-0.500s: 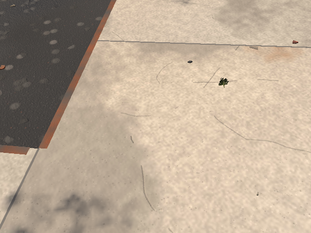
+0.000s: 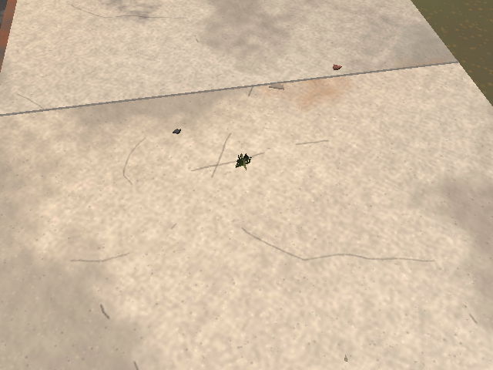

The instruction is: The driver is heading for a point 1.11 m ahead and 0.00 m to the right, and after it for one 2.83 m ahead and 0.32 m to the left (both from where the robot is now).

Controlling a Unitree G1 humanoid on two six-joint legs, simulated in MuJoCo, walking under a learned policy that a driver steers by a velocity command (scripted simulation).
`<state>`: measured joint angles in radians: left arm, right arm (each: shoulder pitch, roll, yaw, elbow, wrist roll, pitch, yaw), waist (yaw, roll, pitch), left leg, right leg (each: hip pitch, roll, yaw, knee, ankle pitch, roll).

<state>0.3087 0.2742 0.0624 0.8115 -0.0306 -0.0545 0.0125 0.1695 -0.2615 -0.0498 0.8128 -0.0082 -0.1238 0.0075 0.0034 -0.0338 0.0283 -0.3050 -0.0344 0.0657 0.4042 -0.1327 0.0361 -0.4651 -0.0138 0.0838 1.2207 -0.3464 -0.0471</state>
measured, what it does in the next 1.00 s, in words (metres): walks ahead: right foot, then left foot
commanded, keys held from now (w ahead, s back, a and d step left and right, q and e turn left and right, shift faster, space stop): w+e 0.18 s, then w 0.18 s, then w+q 0.64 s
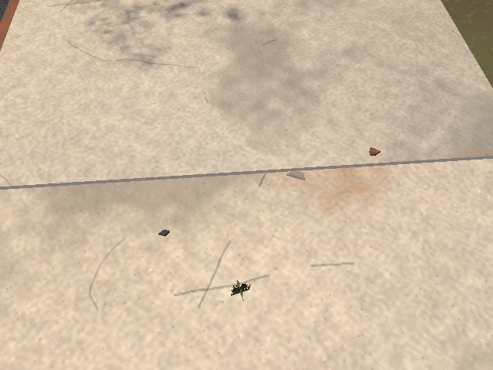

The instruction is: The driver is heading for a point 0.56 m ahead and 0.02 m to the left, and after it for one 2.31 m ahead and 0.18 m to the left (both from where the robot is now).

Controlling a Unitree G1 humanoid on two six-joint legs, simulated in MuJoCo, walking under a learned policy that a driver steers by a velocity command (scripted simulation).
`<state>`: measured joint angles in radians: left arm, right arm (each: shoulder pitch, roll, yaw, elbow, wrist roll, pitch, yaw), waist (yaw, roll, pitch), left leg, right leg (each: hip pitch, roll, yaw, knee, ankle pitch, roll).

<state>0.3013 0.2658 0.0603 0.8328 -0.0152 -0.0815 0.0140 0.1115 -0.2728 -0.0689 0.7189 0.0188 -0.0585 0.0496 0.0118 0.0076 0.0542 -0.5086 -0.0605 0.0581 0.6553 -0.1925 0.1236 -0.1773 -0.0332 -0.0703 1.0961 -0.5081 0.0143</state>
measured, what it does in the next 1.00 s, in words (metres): walks ahead: right foot, then left foot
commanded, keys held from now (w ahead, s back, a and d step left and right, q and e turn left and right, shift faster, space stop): w+q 0.22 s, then w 0.78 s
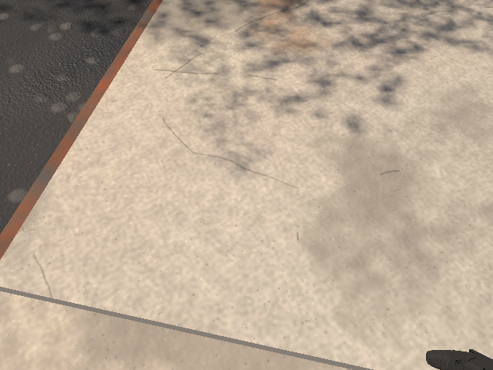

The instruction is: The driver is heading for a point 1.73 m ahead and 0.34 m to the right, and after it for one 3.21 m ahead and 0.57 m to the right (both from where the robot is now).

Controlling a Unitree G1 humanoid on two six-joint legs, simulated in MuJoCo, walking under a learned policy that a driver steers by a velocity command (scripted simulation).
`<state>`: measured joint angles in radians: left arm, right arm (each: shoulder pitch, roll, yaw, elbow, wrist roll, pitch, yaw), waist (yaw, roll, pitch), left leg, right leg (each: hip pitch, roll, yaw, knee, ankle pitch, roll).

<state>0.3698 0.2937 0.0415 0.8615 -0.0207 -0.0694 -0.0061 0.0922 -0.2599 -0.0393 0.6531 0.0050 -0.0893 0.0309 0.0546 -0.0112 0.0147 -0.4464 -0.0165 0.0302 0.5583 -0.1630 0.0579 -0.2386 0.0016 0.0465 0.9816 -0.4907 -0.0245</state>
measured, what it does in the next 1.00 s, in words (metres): walks ahead: right foot, then left foot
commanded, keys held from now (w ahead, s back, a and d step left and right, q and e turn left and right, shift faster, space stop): w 0.90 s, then w+e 0.10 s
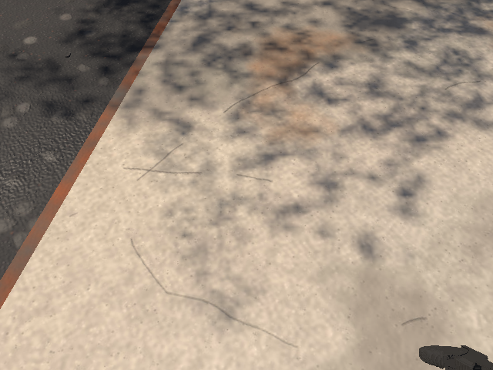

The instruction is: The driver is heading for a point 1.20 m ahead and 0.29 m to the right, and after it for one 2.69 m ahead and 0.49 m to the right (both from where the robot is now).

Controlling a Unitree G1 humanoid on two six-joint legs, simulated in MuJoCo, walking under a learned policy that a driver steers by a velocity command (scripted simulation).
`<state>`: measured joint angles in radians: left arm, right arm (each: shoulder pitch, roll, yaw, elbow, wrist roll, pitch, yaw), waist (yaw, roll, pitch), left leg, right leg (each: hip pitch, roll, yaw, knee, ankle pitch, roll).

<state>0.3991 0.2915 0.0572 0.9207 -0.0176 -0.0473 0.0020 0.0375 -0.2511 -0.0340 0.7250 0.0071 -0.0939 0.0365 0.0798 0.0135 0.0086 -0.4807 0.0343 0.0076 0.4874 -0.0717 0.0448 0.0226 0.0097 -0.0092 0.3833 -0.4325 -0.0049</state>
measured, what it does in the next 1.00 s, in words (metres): walks ahead, turning right: right foot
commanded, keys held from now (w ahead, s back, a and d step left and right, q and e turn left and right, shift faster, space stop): w+e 0.70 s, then w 0.30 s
